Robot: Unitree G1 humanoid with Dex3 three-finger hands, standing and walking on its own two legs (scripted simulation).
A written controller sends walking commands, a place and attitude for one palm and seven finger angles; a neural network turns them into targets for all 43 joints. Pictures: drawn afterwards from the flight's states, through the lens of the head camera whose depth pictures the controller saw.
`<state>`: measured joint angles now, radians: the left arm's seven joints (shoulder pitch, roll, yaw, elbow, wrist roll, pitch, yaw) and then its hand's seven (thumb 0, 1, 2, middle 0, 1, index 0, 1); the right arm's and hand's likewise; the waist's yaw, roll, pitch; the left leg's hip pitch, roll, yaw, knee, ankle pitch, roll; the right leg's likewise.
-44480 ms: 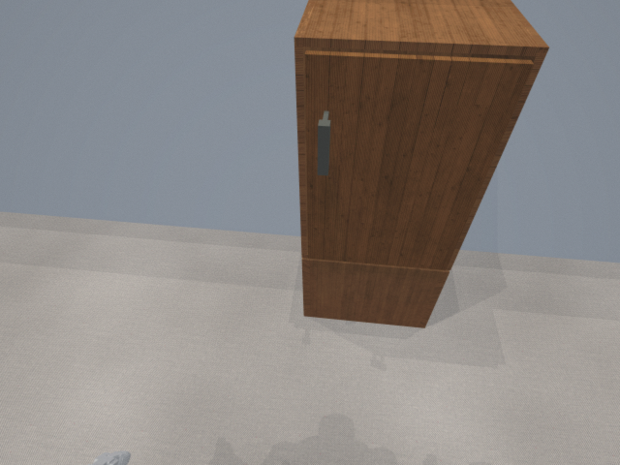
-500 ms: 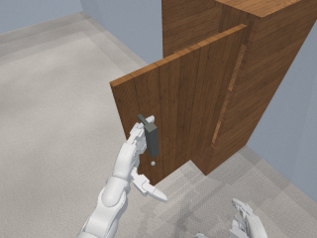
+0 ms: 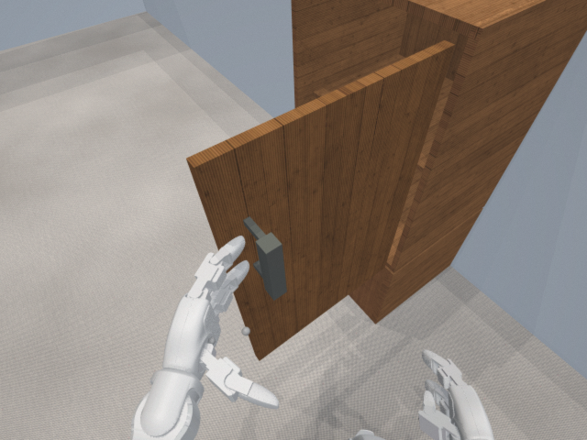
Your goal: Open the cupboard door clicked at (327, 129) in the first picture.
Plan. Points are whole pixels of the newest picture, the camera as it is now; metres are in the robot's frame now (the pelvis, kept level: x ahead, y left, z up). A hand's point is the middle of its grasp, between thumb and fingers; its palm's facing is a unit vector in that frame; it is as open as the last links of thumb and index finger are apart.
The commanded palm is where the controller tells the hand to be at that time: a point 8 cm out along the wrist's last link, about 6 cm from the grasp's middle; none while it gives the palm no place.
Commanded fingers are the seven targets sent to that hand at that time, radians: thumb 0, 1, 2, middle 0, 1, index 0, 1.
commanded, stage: slide the hand sideways off the handle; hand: left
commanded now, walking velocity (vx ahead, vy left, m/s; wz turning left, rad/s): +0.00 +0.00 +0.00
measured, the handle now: (263, 258) +0.34 +0.07 +0.07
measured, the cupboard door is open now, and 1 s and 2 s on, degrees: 91 91 91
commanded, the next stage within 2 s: draw the hand back to the body in 0.46 s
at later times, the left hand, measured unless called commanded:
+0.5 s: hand (195, 360) +0.20 +0.13 +0.07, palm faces -0.08 -1.00 -0.03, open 16.3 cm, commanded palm +0.18 +0.18 +0.07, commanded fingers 0.00 -0.50 0.30 -0.15 -0.30 -0.15 -0.30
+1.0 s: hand (144, 354) +0.19 +0.17 +0.11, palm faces -0.05 -1.00 -0.09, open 16.3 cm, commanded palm +0.16 +0.23 +0.13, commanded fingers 0.00 -0.40 0.34 -0.15 -0.30 -0.15 -0.30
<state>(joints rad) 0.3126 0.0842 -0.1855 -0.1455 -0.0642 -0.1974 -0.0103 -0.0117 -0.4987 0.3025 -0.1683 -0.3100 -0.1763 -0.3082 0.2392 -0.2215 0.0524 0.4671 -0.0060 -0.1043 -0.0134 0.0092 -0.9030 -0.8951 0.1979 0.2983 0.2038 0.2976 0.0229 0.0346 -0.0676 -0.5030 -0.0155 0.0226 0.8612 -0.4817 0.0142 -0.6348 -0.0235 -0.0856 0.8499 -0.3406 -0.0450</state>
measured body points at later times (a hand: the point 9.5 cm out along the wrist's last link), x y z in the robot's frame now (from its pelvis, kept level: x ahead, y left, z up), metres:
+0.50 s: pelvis +0.00 +0.00 -0.01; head +0.04 -0.01 +0.44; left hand +0.20 +0.18 +0.07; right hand +0.19 -0.22 -0.08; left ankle -0.03 +0.11 -0.70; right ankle +0.05 -0.09 -0.70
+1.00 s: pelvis +0.01 +0.02 +0.00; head +0.01 +0.01 +0.45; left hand +0.19 +0.22 +0.12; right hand +0.20 -0.19 -0.06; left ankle -0.03 +0.11 -0.70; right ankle +0.05 -0.09 -0.70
